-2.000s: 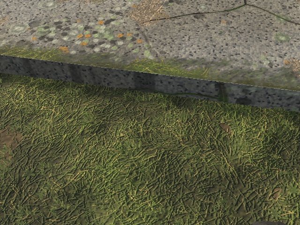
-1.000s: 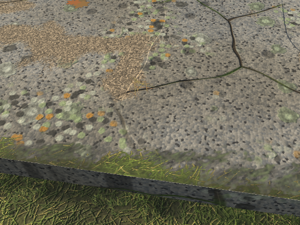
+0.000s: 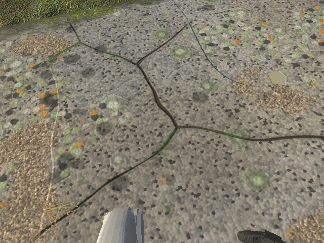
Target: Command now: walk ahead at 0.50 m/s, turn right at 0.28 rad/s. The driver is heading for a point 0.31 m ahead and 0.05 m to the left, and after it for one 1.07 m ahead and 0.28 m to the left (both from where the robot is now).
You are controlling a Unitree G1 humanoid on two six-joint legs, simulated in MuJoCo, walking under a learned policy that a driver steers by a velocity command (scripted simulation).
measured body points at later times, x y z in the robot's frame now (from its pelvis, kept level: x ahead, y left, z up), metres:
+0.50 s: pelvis +0.30 +0.03 +0.16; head +0.30 +0.04 +0.61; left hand +0.52 +0.24 +0.09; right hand +0.30 -0.20 +0.02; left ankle +0.24 +0.10 -0.59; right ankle +0.47 -0.13 -0.50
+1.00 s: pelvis +0.58 +0.04 +0.16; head +0.60 +0.05 +0.60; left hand +0.49 +0.31 +0.03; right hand +0.88 -0.10 +0.08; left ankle +0.66 +0.25 -0.52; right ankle +0.54 -0.09 -0.59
